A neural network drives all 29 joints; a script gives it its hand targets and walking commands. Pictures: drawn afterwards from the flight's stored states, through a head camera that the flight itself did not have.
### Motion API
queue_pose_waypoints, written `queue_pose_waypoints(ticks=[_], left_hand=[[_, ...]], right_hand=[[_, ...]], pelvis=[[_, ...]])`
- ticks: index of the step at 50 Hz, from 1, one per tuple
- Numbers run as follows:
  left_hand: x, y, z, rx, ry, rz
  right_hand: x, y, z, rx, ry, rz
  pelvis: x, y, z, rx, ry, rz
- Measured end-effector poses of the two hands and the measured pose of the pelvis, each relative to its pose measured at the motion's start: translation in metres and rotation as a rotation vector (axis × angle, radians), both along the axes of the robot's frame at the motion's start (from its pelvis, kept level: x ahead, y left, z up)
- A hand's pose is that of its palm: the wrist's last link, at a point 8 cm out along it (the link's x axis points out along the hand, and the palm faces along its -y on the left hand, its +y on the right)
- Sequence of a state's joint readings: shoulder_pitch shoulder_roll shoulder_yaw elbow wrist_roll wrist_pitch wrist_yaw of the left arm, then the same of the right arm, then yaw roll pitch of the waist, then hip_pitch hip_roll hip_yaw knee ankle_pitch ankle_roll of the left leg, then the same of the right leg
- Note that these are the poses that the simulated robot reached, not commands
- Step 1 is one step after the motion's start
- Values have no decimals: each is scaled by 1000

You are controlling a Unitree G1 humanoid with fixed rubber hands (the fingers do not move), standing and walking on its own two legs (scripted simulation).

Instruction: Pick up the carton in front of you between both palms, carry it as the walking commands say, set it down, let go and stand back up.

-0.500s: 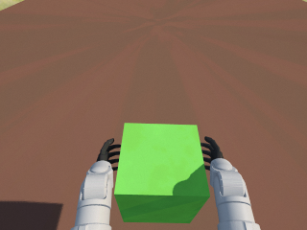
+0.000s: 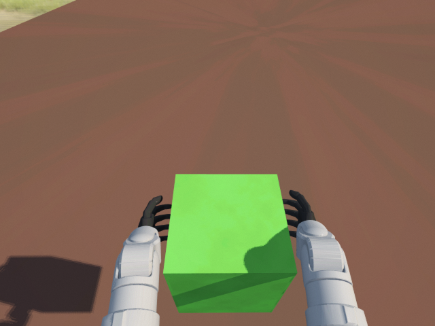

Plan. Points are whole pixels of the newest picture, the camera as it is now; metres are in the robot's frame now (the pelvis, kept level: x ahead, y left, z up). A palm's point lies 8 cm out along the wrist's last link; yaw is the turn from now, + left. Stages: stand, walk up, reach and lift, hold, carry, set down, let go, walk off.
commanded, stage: set down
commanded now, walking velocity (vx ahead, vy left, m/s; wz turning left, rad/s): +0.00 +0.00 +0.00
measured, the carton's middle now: (225, 246) +0.31 +0.00 -0.05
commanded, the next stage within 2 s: none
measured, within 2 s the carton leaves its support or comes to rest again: neither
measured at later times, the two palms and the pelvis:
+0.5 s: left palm (174, 251) +0.35 +0.13 -0.14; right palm (294, 257) +0.32 -0.17 -0.13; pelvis -0.04 -0.02 -0.06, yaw +4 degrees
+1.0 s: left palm (188, 256) +0.41 +0.11 -0.28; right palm (289, 268) +0.36 -0.19 -0.27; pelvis -0.05 -0.01 -0.19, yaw +4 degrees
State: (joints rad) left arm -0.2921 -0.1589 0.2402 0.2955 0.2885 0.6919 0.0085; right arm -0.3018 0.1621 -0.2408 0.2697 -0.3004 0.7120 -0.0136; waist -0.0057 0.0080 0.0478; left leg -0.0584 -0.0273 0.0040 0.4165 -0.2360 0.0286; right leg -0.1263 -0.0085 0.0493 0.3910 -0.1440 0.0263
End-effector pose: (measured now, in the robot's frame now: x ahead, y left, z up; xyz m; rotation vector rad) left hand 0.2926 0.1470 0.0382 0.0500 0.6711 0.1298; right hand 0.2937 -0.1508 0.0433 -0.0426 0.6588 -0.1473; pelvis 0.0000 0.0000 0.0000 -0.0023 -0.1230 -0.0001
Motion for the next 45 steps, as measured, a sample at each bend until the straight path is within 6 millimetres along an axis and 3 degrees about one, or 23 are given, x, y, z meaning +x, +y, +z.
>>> queue_pose_waypoints(ticks=[6, 11, 15, 20, 27, 35, 45], left_hand=[[15, -6, -6, 2, 19, 9], [32, -10, -25, 6, 40, -11], [42, -14, -58, 25, 61, -36], [49, -18, -118, 31, 62, -72], [65, -21, -192, 1, 22, -96], [92, -27, -227, -32, -18, -101], [109, -37, -279, -34, 32, -123]], right_hand=[[15, -4, -6, 43, 17, -31], [25, -9, -28, 51, 36, -56], [30, -12, -62, 35, 54, -60], [30, -16, -118, 15, 56, -74], [34, -19, -191, 26, 13, -122], [52, -24, -228, 53, -32, -168], [62, -33, -279, 44, 17, -189]], pelvis=[[-8, -11, -5, -2, 4, 48], [-15, -19, -12, -7, 57, 60], [-22, -22, -20, -10, 152, 64], [-33, -25, -35, -12, 309, 62], [-42, -23, -72, -16, 538, 64], [-41, -15, -117, -24, 707, 64], [-41, -8, -162, -28, 826, 61]])
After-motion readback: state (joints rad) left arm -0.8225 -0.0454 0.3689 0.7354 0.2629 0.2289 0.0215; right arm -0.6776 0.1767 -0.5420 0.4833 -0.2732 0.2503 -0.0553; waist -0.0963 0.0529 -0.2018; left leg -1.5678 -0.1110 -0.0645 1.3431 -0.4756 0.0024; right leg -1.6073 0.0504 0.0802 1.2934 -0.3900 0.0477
